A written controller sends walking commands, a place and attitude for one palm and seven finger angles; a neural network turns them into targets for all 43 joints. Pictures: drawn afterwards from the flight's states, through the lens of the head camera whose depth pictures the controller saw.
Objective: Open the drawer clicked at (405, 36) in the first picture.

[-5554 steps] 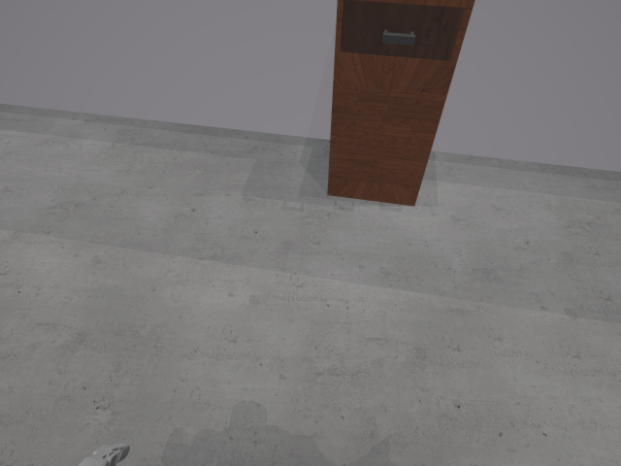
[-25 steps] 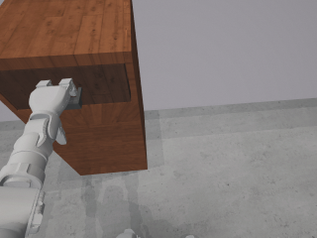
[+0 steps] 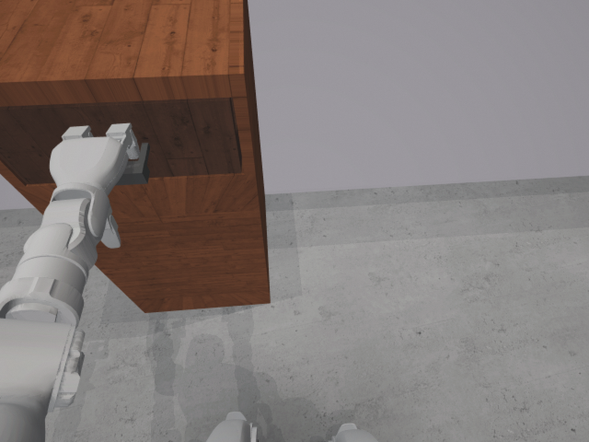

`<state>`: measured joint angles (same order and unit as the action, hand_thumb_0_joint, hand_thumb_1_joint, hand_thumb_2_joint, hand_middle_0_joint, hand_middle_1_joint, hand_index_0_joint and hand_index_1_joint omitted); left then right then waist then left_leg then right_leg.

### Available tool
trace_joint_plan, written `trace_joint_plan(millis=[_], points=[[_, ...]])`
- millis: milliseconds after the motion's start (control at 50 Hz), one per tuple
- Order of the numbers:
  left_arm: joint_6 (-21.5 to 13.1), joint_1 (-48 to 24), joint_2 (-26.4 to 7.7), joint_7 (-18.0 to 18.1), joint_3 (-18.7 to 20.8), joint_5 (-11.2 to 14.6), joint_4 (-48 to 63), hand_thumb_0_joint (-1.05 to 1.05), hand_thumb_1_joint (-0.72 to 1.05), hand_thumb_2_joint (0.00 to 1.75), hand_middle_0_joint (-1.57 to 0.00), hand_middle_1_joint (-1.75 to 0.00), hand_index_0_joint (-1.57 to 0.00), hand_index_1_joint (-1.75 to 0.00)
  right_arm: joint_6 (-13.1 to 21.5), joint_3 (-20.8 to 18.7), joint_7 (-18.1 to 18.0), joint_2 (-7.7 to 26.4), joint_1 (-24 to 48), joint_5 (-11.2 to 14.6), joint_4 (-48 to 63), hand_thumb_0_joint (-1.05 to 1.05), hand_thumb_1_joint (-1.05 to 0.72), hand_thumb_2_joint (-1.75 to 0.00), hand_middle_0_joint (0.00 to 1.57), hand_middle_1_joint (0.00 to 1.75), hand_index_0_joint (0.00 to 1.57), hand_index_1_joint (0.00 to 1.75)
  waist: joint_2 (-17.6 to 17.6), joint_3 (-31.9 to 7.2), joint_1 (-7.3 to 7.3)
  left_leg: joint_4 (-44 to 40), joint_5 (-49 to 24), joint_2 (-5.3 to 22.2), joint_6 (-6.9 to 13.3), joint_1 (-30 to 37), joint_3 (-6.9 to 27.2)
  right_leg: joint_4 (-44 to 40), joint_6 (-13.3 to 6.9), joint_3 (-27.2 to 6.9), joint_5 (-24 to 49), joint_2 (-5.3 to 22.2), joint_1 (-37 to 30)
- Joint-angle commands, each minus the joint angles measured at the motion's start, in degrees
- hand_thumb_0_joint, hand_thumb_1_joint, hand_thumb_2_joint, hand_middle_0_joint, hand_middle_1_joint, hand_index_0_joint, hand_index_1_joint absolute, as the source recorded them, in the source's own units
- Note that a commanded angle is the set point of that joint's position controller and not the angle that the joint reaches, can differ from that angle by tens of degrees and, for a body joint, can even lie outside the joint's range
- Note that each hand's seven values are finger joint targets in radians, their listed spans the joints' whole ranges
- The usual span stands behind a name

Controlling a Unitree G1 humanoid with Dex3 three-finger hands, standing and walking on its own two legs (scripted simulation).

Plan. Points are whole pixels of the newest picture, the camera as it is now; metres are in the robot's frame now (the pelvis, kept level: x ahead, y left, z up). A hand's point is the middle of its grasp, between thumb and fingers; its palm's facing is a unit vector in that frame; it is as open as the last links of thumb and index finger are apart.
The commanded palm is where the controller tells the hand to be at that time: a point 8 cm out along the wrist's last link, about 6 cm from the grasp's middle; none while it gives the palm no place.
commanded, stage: lower the fingers behind the handle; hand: left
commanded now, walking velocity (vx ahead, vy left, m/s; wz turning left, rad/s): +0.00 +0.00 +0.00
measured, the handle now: (114, 162) +0.52 +0.28 +0.04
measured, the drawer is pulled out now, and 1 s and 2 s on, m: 0.00 0.00 0.00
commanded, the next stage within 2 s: lift the fingers back up to retry in 0.28 s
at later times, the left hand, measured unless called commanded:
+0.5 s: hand (106, 186) +0.46 +0.27 +0.05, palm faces -0.03 +0.00 -1.00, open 13.6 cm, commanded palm +0.45 +0.28 +0.10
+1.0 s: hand (91, 159) +0.47 +0.27 +0.09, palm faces -0.04 -0.02 -1.00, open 13.6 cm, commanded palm +0.45 +0.27 +0.16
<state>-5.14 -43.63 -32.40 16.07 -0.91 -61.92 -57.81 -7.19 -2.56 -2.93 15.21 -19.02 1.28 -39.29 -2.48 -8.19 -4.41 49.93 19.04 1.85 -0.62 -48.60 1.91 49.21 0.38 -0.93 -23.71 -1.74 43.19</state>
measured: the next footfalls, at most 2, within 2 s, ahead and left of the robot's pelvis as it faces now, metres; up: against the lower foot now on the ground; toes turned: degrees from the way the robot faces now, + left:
none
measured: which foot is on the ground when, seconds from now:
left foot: down 0.00-1.00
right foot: down 0.00-1.00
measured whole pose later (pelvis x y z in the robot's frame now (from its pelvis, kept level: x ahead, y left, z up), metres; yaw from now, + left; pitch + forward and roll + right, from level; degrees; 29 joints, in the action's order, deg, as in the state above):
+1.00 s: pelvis +0.02 +0.01 +0.02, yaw -1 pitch +14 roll -2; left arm -3.5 -39.1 -32.8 8.1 0.0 -58.6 -49.0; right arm -6.6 -2.6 -3.5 14.5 -19.0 1.9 -39.8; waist -3.3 -7.0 -4.0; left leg 43.1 18.6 1.4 0.4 -38.1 0.3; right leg 40.7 1.3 -2.4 -22.0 -1.0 32.4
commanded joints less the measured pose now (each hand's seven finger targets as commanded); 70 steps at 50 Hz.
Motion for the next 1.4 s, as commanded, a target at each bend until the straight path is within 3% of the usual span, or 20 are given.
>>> trace_joint_plan(millis=[0, 60, 120, 220, 360, 400, 500, 540, 620, 740, 820, 840, 920, 960, 1000, 1100, 1180, 1260, 1300, 1380], points=[[1.5, -18.8, -12.6, -1.1, 2.2, 0.4, 4.7, 0.00, -0.50, 0.30, -0.30, -1.20, -0.30, -1.20, 1.2, -3.2, -1.0, 8.6, -6.4, -0.3, 4.0, 0.00, -0.90, -0.90, 0.20, 0.30, 0.20, 0.30, 1.6, -15.6, -2.25, -4.3, -5.0, -2.7, 3.4, 15.2, -3.6, -9.3, -1.8, 1.6, 9.1, -1.8, -2.9], [1.3, -18.0, -15.5, -1.4, 4.1, 0.3, 3.9, 0.00, -0.50, 0.30, -0.30, -1.20, -0.30, -1.20, 1.1, -2.8, -1.3, 8.9, -6.3, -0.1, 4.4, 0.00, -0.90, -0.90, 0.20, 0.30, 0.20, 0.30, 3.0, -16.3, -1.52, -4.3, -4.1, -2.7, 3.4, 13.7, -3.5, -8.8, -1.5, 1.4, 8.7, -1.8, -3.6], [0.8, -18.0, -14.1, -1.8, 3.1, 0.7, 4.6, 0.00, -0.50, 0.30, -0.30, -1.20, -0.30, -1.20, 1.3, -2.8, -1.3, 8.5, -6.4, 0.0, 4.6, 0.00, -0.90, -0.90, 0.20, 0.30, 0.20, 0.30, 1.2, -16.2, -1.73, -4.3, -3.3, -2.7, 3.4, 14.2, -3.9, -9.1, -1.5, 1.4, 7.9, -1.7, -3.2], [0.3, -17.0, -17.7, -1.9, 5.5, 0.9, 3.3, 0.00, -0.50, 0.30, -0.30, -1.20, -0.30, -1.20, 1.3, -2.4, -1.6, 9.0, -6.3, 0.1, 4.8, 0.00, -0.90, -0.90, 0.20, 0.30, 0.20, 0.30, 3.5, -14.9, -1.38, -4.3, -1.7, -2.8, 3.6, 11.5, -3.7, -9.1, -1.3, 1.0, 6.8, -1.7, -3.7], [0.4, -18.0, -15.8, -1.4, 4.0, 0.7, 3.2, 0.00, -0.50, 0.30, -0.30, -1.20, -0.30, -1.20, 1.6, -2.6, -1.4, 9.0, -6.6, 0.3, 4.8, 0.00, -0.90, -0.90, 0.20, 0.30, 0.20, 0.30, 2.2, -13.6, -1.78, -4.6, -0.1, -2.6, 3.3, 12.0, -3.5, -8.9, -1.5, 1.6, 4.4, -1.8, -0.7], [0.5, -20.3, -18.6, -1.0, 6.1, 0.8, 5.3, 0.00, -0.50, 0.30, -0.30, -1.20, -0.30, -1.20, 1.5, -2.8, -1.5, 9.3, -6.6, 0.1, 4.6, 0.00, -0.90, -0.90, 0.20, 0.30, 0.20, 0.30, 1.2, -16.0, -1.36, -4.9, -1.2, -2.4, 3.3, 13.5, -3.2, -8.7, -1.7, 1.6, 4.8, -1.8, -1.9], [0.9, -24.1, -19.9, -0.3, 7.3, 1.4, 10.3, 0.00, -0.50, 0.30, -0.30, -1.20, -0.30, -1.20, 1.5, -3.1, -1.7, 9.0, -6.7, -0.1, 4.2, 0.00, -0.90, -0.90, 0.20, 0.30, 0.20, 0.30, -1.0, -20.8, -0.89, -5.8, -4.7, -2.2, 3.2, 18.1, -2.7, -9.0, -1.8, 1.8, 7.2, -2.0, -4.7], [0.8, -24.3, -17.5, 0.0, 5.9, 1.6, 12.0, 0.00, -0.50, 0.30, -0.30, -1.20, -0.30, -1.20, 1.8, -3.3, -1.7, 8.5, -6.4, 0.1, 4.1, 0.00, -0.90, -0.90, 0.20, 0.30, 0.20, 0.30, -2.2, -21.0, -1.24, -6.2, -5.9, -2.1, 3.1, 20.9, -2.7, -9.5, -1.8, 2.1, 8.1, -2.2, -4.5], [0.0, -25.7, -20.0, 0.2, 8.1, 2.1, 16.6, 0.00, -0.50, 0.30, -0.30, -1.20, -0.30, -1.20, 2.1, -3.2, -2.1, 8.4, -5.7, 0.1, 4.0, 0.00, -0.90, -0.90, 0.20, 0.30, 0.20, 0.30, -3.2, -22.9, -0.62, -7.2, -8.6, -2.0, 3.1, 24.1, -2.4, -10.2, -1.8, 2.2, 9.9, -2.3, -6.9], [1.1, -23.8, -18.8, -0.2, 7.4, 2.3, 17.0, 0.00, -0.50, 0.30, -0.30, -1.20, -0.30, -1.20, 2.7, -3.3, -1.7, 8.5, -4.8, 0.0, 3.1, 0.00, -0.90, -0.90, 0.20, 0.30, 0.20, 0.30, -5.7, -20.0, 0.02, -8.8, -11.6, -1.9, 2.6, 26.6, -2.3, -11.3, -2.3, 3.1, 11.4, -2.4, -7.8], [2.8, -21.6, -14.8, -2.6, 4.6, 2.9, 17.7, 0.00, -0.50, 0.30, -0.30, -1.20, -0.30, -1.20, 2.5, -3.5, -1.1, 8.1, -4.6, 0.3, 3.7, 0.00, -0.90, -0.90, 0.20, 0.30, 0.20, 0.30, -3.9, -21.4, 0.01, -9.5, -16.7, -1.7, 2.6, 29.5, -3.0, -12.1, -2.1, 3.3, 15.9, -2.5, -10.6], [2.7, -20.5, -16.8, -3.3, 6.5, 3.8, 18.6, 0.00, -0.50, 0.30, -0.30, -1.20, -0.30, -1.20, 2.3, -3.6, -1.1, 8.5, -4.5, 0.2, 3.7, 0.00, -0.90, -0.90, 0.20, 0.30, 0.20, 0.30, -3.7, -20.6, 0.68, -9.8, -17.2, -1.7, 2.6, 29.4, -2.9, -12.4, -2.3, 3.3, 16.7, -2.4, -11.8], [1.6, -22.5, -18.6, -5.2, 7.2, 4.0, 22.4, 0.00, -0.50, 0.30, -0.30, -1.20, -0.30, -1.20, 2.0, -3.4, -1.6, 8.4, -3.3, 0.5, 4.4, 0.00, -0.90, -0.90, 0.20, 0.30, 0.20, 0.30, -1.8, -20.5, 0.54, -10.8, -18.2, -2.2, 3.0, 29.9, -3.2, -13.5, -1.8, 2.7, 19.1, -2.1, -14.9], [1.2, -22.4, -18.4, -6.0, 6.9, 4.0, 24.1, 0.00, -0.50, 0.30, -0.30, -1.20, -0.30, -1.20, 1.9, -3.2, -1.6, 8.2, -2.8, 0.6, 4.9, 0.00, -0.90, -0.90, 0.20, 0.30, 0.20, 0.30, -2.9, -19.5, 0.84, -11.2, -19.7, -2.3, 2.9, 30.9, -3.0, -13.6, -2.0, 3.0, 19.8, -2.2, -14.8], [1.0, -20.8, -15.6, -6.7, 5.4, 4.4, 22.3, 0.00, -0.50, 0.30, -0.30, -1.20, -0.30, -1.20, 1.9, -3.5, -1.5, 8.2, -2.9, 0.4, 4.6, 0.00, -0.90, -0.90, 0.20, 0.30, 0.20, 0.30, -1.4, -17.4, 0.25, -11.1, -20.2, -2.2, 3.0, 30.7, -3.2, -14.1, -2.1, 3.0, 20.5, -2.1, -15.0], [-0.2, -16.2, -16.8, -7.9, 7.4, 4.8, 22.3, 0.00, -0.50, 0.30, -0.30, -1.20, -0.30, -1.20, 1.2, -3.6, -1.1, 8.3, -2.4, 0.3, 5.0, 0.00, -0.90, -0.90, 0.20, 0.30, 0.20, 0.30, -0.8, -18.5, 1.68, -10.7, -22.7, -2.6, 2.9, 30.4, -3.9, -13.8, -2.2, 2.5, 24.6, -1.8, -17.7], [-0.9, -16.4, -14.2, -7.7, 5.5, 4.5, 26.4, 0.00, -0.50, 0.30, -0.30, -1.20, -0.30, -1.20, 0.9, -4.1, -0.5, 7.9, -1.6, 0.2, 5.5, 0.00, -0.90, -0.90, 0.20, 0.30, 0.20, 0.30, -3.4, -19.7, 1.45, -9.7, -26.1, -2.7, 2.8, 32.6, -3.8, -13.0, -2.2, 2.6, 26.4, -2.0, -16.3], [-0.9, -16.6, -15.1, -6.9, 6.8, 4.6, 28.0, 0.00, -0.50, 0.30, -0.30, -1.20, -0.30, -1.20, 0.7, -4.2, -0.4, 7.8, -1.0, 0.1, 5.5, 0.00, -0.90, -0.90, 0.20, 0.30, 0.20, 0.30, -2.0, -20.4, 1.49, -9.3, -26.3, -2.9, 2.9, 32.6, -3.8, -12.8, -1.9, 2.4, 27.4, -2.0, -16.8], [-0.5, -16.9, -17.6, -6.3, 8.9, 4.5, 26.7, 0.00, -0.50, 0.30, -0.30, -1.20, -0.30, -1.20, 0.4, -4.0, -0.6, 8.1, -1.0, -0.1, 5.1, 0.00, -0.90, -0.90, 0.20, 0.30, 0.20, 0.30, -1.0, -19.9, 1.64, -9.4, -25.3, -3.0, 3.0, 31.1, -3.9, -12.8, -2.1, 2.3, 27.8, -1.9, -18.3], [0.6, -16.0, -17.5, -5.4, 8.8, 3.8, 26.2, 0.00, -0.50, 0.30, -0.30, -1.20, -0.30, -1.20, 0.3, -3.9, -0.4, 7.8, 0.0, 0.1, 5.4, 0.00, -0.90, -0.90, 0.20, 0.30, 0.20, 0.30, -2.3, -20.0, 2.22, -9.4, -25.0, -3.3, 2.9, 30.6, -4.1, -12.4, -2.1, 2.2, 28.5, -1.8, -18.7]])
